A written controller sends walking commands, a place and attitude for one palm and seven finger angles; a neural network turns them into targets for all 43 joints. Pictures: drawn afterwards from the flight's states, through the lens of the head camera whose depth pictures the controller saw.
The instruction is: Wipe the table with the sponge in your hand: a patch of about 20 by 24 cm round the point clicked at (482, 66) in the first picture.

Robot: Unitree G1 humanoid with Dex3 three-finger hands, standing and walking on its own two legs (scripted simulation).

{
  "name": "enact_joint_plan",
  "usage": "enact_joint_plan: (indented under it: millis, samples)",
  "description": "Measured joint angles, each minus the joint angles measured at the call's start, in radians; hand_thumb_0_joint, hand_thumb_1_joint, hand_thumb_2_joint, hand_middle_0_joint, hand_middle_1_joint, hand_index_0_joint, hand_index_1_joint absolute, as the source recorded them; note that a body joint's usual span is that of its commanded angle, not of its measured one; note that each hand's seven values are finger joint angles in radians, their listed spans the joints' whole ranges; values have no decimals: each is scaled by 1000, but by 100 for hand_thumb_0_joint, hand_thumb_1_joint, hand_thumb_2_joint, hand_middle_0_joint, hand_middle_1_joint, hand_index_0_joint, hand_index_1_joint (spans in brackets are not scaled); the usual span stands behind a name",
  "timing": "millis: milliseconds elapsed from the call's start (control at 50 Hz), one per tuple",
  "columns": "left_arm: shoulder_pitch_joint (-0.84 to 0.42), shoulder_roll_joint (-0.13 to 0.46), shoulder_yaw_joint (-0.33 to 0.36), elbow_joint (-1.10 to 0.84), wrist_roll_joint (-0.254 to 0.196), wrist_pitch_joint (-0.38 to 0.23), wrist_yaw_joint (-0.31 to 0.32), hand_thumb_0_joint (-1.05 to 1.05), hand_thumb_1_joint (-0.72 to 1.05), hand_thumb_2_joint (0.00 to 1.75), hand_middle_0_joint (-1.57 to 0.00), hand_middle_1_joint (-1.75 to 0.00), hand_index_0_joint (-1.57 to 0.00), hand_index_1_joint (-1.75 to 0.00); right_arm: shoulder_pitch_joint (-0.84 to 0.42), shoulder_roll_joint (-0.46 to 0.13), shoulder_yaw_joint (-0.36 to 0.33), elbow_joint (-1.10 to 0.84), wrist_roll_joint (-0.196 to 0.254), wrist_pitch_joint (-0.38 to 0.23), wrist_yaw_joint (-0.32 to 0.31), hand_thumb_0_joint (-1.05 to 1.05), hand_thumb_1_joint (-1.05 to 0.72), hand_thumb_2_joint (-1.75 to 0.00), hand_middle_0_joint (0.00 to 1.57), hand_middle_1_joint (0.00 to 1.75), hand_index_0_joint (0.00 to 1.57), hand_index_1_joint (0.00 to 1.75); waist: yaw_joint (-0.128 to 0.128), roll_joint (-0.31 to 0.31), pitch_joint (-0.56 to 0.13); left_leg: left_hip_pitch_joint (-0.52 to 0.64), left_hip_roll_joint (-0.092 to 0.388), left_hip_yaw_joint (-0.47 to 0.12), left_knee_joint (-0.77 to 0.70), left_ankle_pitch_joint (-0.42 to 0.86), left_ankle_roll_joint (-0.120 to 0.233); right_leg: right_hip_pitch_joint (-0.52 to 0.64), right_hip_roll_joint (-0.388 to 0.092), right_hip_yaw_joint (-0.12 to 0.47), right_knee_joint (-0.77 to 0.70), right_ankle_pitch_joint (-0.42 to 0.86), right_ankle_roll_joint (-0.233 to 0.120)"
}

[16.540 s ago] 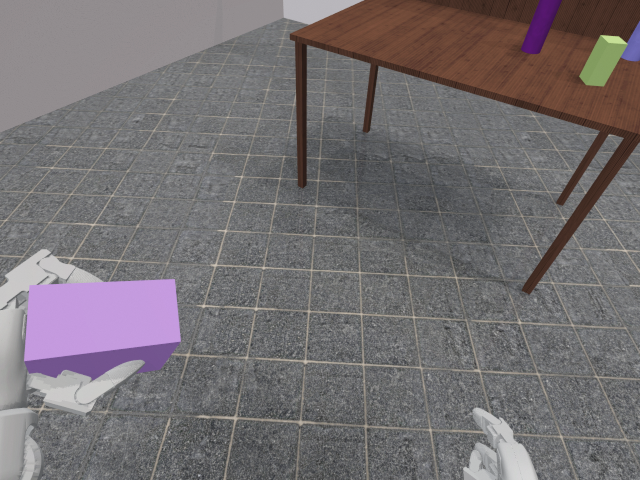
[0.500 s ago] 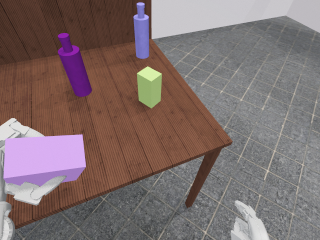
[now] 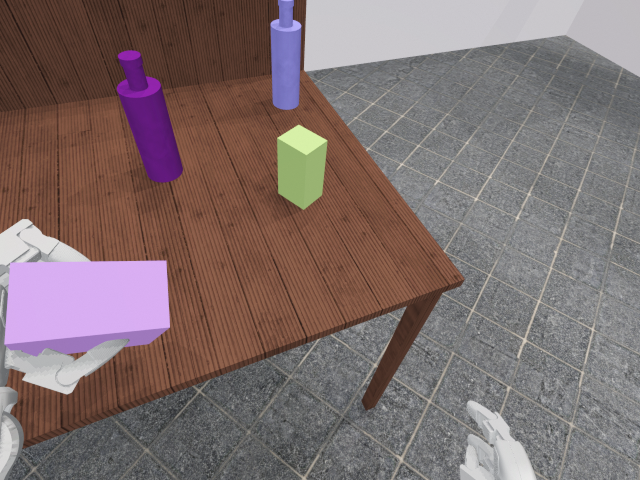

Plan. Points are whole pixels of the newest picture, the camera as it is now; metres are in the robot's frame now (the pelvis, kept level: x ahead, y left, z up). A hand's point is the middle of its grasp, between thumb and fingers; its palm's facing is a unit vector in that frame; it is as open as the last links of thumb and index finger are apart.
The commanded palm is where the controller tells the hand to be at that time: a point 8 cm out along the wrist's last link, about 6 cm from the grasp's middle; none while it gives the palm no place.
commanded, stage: come to a stop and stand still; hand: left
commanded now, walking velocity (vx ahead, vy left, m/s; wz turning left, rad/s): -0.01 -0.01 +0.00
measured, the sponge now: (113, 309) +0.23 +0.23 +0.14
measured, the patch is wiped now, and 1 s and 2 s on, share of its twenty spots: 0.00 0.00 0.00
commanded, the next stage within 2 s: look again from close up in 0.86 s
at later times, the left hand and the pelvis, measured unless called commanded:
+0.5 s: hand (71, 304) +0.23 +0.26 +0.15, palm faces +0.39 -0.84 -0.38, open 9.9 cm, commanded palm +0.16 +0.28 +0.18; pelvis +0.00 +0.00 +0.00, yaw -1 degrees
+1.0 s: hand (57, 302) +0.22 +0.27 +0.16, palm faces +0.39 -0.86 -0.34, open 9.9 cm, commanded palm +0.16 +0.29 +0.18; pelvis +0.00 +0.02 +0.00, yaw +0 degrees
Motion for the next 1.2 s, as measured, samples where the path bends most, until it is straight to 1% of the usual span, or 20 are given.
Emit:
enact_joint_plan:
  millis: [40,60,80,100,120,140,160,200,260,320,380,480,600,720,840,980,1200]
  samples:
    - [-16,-10,8,-5,-2,-1,9,-1,-49,104,-77,-135,-77,-135,-6,-2,0,4,-1,-4,3,1,-90,-90,20,30,20,30,4,1,-1,2,-1,-2,2,0,1,5,-1,-2,-4,2,2]
    - [-70,11,23,0,47,1,-10,-1,-49,104,-77,-135,-77,-135,0,-4,-5,-1,-17,-18,-1,1,-90,-90,20,30,20,30,22,3,4,-12,3,-5,19,-5,2,-1,1,-5,1,3,2]
    - [-160,52,44,30,74,-10,-29,-1,-49,104,-77,-135,-77,-135,1,-5,-7,0,-18,-29,0,1,-90,-90,20,30,20,30,39,1,15,-32,3,-12,43,-10,2,-14,0,-12,15,0,-1]
    - [-248,86,68,74,77,-23,-37,-1,-49,104,-77,-135,-77,-135,-10,-5,-8,9,-20,-31,7,1,-90,-90,20,30,20,30,52,-6,26,-43,-1,-14,54,-11,1,-28,-6,-13,34,-4,-6]
    - [-312,105,92,111,68,-25,-39,-1,-49,104,-77,-135,-77,-135,-24,-6,-6,14,-18,-25,18,1,-90,-90,20,30,20,30,60,-10,34,-47,-5,-8,57,-9,1,-41,-10,-7,50,-7,-10]
    - [-343,109,112,133,51,-22,-35,-1,-49,104,-77,-135,-77,-135,-37,-7,-5,11,-15,-17,29,1,-90,-90,20,30,20,30,58,-8,38,-49,-8,0,57,-7,2,-51,-13,1,60,-8,-9]
    - [-342,100,125,136,33,-16,-28,-1,-49,104,-77,-135,-77,-135,-47,-9,-4,4,-9,-10,40,1,-90,-90,20,30,20,30,50,0,37,-49,-10,8,56,-6,4,-56,-14,10,65,-7,-4]
    - [-268,54,116,106,6,-6,-19,-1,-49,104,-77,-135,-77,-135,-56,-10,-7,-16,6,0,58,1,-90,-90,20,30,20,30,29,23,29,-40,-14,27,45,-6,11,-60,-15,30,66,-5,5]
    - [-98,-11,37,40,7,1,-28,-1,-49,104,-77,-135,-77,-135,-49,-4,-2,-36,13,13,57,1,-90,-90,21,30,20,30,-3,49,14,-24,-14,43,29,-7,16,-52,-12,45,56,-5,13]
    - [17,-27,-20,20,15,11,-45,-1,-49,104,-77,-135,-77,-135,-33,10,9,-31,10,27,35,1,-90,-90,21,30,20,30,-17,42,6,-13,-6,43,15,-6,12,-39,-2,44,35,0,10]
    - [35,-24,-30,26,20,29,-45,-1,-49,104,-77,-135,-77,-135,-11,13,14,-23,4,27,13,1,-90,-90,21,30,20,30,-9,24,11,-11,1,31,8,-2,6,-26,4,31,15,5,4]
    - [-19,-22,0,4,16,40,-15,-1,-49,104,-77,-135,-77,-135,-5,-10,8,-1,0,8,-1,1,-90,-90,21,30,20,30,9,15,26,-10,7,13,7,-1,1,-8,8,12,-7,12,0]
    - [-24,-29,4,-37,11,14,4,-1,-49,104,-77,-135,-77,-135,-38,-26,-4,3,-2,2,0,2,-90,-90,20,30,20,30,1,20,6,-1,4,14,-6,1,4,2,7,13,-26,18,6]
    - [-3,-28,-17,-11,14,23,-3,-1,-49,104,-77,-135,-77,-135,-60,-17,-2,-22,0,18,-2,1,-91,-90,20,30,20,30,-7,19,-11,6,-1,19,-20,4,9,6,3,18,-35,21,11]
    - [4,-31,-23,-19,14,40,-1,-1,-49,104,-77,-135,-77,-135,-57,-3,7,-30,-3,25,-2,1,-90,-90,20,30,20,30,1,10,-5,7,-2,13,-21,5,12,16,2,12,-48,26,14]
    - [-7,-33,-24,-39,14,38,4,-1,-49,105,-77,-135,-77,-135,-46,5,14,-18,-4,27,3,1,-90,-90,21,30,20,30,11,3,0,10,-7,10,-22,7,18,25,-3,9,-60,33,20]
    - [4,-21,-21,-47,15,36,2,-1,-49,105,-77,-135,-77,-135,-38,9,11,-19,-2,38,7,1,-90,-90,21,30,20,30,-3,2,-1,16,-18,12,-28,10,26,30,-13,13,-63,36,29]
